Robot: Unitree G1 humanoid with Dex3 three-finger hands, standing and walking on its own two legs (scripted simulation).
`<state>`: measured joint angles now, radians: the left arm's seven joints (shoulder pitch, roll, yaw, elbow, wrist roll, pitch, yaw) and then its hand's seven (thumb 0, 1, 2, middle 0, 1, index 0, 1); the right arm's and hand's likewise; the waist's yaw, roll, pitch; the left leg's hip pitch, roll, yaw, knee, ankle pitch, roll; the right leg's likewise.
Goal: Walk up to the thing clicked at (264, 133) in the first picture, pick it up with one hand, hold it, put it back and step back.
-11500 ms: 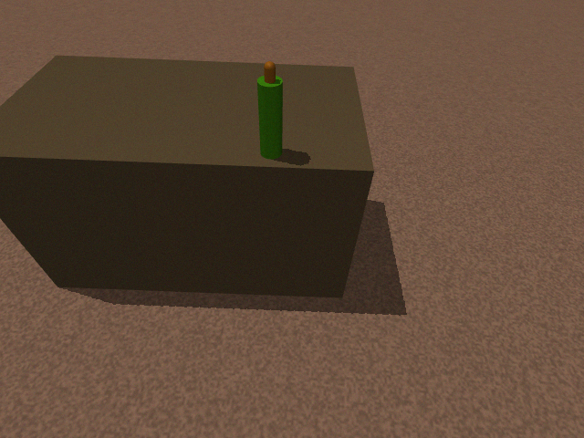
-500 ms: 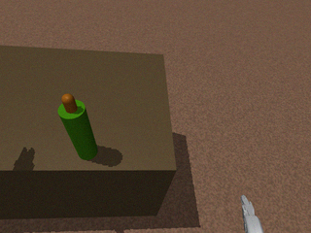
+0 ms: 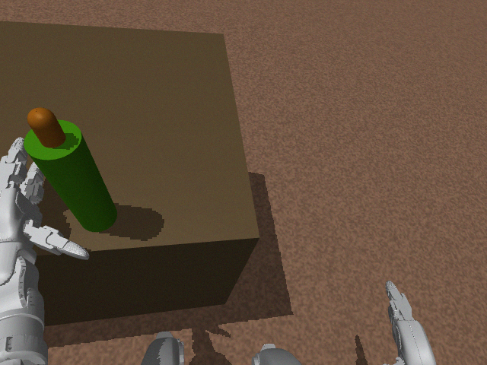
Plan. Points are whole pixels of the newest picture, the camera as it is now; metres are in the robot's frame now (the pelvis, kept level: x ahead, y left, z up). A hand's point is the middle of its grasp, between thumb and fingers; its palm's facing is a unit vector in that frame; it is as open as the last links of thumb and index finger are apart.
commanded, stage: close in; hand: left
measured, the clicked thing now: (75, 177) +0.38 +0.23 +0.08
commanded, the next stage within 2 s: rest palm in 0.30 s
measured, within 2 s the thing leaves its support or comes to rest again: leaves its support in 1.84 s
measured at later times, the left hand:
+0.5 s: hand (86, 200) +0.37 +0.22 +0.03, palm faces +0.21 -0.98 +0.00, open 17.7 cm
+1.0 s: hand (88, 190) +0.39 +0.22 +0.04, palm faces +0.23 -0.97 +0.01, open 13.3 cm
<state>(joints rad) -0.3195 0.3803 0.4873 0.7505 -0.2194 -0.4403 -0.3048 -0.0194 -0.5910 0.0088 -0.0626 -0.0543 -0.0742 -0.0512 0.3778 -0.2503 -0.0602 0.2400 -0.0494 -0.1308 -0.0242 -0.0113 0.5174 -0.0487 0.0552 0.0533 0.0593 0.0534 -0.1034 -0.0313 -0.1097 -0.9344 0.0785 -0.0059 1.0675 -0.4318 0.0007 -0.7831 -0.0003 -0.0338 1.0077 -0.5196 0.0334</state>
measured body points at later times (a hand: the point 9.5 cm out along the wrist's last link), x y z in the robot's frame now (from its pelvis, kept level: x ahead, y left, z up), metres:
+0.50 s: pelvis +0.00 +0.00 +0.00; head +0.08 +0.02 +0.44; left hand +0.35 +0.27 +0.03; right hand +0.16 -0.26 -0.02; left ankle +0.04 +0.11 -0.67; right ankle -0.02 -0.15 -0.67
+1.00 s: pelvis +0.01 +0.00 +0.01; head +0.09 +0.02 +0.45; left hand +0.37 +0.27 +0.04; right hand +0.17 -0.26 -0.01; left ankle +0.04 +0.11 -0.67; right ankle -0.02 -0.15 -0.67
